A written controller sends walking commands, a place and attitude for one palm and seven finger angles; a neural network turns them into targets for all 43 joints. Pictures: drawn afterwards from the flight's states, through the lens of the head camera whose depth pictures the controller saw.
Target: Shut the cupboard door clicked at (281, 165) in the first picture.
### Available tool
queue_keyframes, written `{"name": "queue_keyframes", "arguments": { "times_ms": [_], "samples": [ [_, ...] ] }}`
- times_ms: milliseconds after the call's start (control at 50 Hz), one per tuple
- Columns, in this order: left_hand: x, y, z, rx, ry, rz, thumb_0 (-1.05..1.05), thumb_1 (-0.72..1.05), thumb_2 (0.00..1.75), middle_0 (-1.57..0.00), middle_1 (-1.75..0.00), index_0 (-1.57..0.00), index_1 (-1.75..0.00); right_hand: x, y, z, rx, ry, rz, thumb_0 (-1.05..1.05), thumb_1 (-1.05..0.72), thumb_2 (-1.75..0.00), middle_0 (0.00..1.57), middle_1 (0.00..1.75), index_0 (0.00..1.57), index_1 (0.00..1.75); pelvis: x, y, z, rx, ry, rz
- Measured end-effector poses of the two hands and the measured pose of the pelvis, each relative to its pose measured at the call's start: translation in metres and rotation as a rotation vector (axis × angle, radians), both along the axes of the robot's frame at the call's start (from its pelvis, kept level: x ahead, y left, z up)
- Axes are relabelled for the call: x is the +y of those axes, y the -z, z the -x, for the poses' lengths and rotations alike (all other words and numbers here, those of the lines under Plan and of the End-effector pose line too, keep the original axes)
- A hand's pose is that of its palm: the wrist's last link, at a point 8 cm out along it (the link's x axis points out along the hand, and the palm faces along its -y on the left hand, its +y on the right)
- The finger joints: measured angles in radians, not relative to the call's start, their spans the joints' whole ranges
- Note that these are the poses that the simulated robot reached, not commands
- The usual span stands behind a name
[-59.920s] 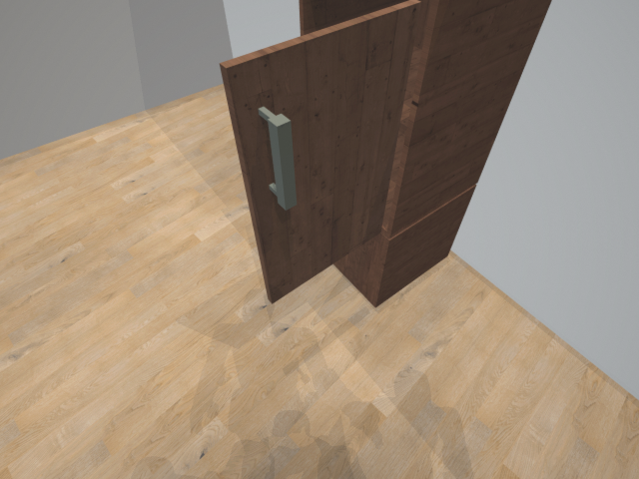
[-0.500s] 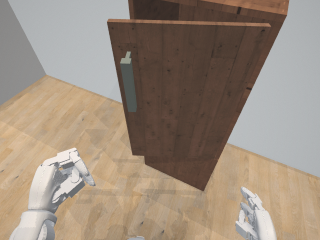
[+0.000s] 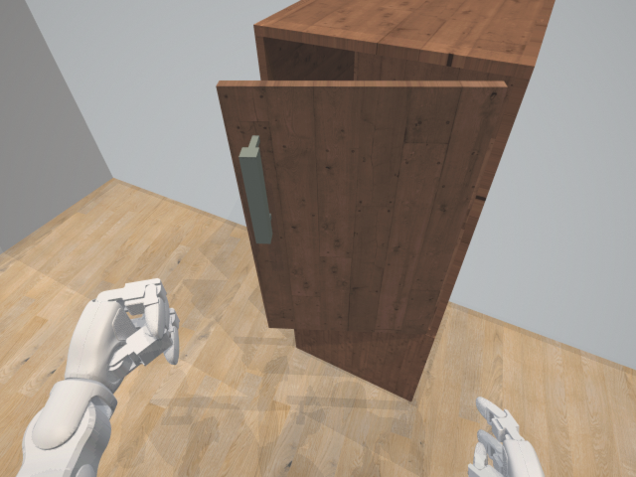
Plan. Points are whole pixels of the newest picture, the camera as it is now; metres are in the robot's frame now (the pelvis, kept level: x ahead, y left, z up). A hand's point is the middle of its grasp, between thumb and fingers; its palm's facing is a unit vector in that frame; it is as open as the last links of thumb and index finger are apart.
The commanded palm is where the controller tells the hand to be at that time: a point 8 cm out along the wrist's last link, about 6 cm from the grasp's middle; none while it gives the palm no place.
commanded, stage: raise the hand and make a fist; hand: left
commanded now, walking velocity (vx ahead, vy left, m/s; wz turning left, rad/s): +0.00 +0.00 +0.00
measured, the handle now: (259, 191) +0.49 +0.14 +0.11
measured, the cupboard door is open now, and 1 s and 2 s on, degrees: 24 24 24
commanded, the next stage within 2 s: bring the fist close to the handle in 0.24 s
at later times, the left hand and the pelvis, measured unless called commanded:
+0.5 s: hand (188, 331) +0.24 +0.17 +0.11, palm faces +0.08 -1.00 -0.04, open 3.1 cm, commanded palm +0.23 +0.22 +0.12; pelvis +0.00 -0.02 +0.00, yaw +0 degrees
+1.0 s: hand (242, 265) +0.33 +0.13 +0.12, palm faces +0.02 -1.00 -0.04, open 3.1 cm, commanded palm +0.31 +0.18 +0.12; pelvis +0.01 -0.01 +0.00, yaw -1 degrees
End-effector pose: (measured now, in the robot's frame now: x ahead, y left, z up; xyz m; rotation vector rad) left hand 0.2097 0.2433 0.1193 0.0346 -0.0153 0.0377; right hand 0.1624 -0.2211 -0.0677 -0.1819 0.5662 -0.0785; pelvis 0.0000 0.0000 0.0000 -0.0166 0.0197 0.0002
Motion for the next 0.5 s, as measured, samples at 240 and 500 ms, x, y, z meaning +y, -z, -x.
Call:
{"name": "queue_keyframes", "arguments": {
  "times_ms": [240,500],
  "samples": [
    [-0.015,-0.006,0.007,-0.081,-0.056,-0.036,0.02,0.9,0.9,-1.3,-1.5,-1.3,-1.5,-0.025,-0.003,0.001,-0.017,0.001,0.024,0.02,-0.9,-0.9,0.2,0.3,0.2,0.3,-0.018,0.001,0.002,-0.01,-0.001,-0.009],
    [-0.02,0.007,-0.009,-0.014,-0.044,-0.008,0.02,0.9,0.9,-1.3,-1.5,-1.3,-1.5,-0.025,0.002,-0.008,-0.006,0.004,0.012,0.01,-0.9,-0.9,0.2,0.3,0.2,0.3,-0.022,0.001,-0.001,-0.004,-0.002,-0.013]
  ]
}}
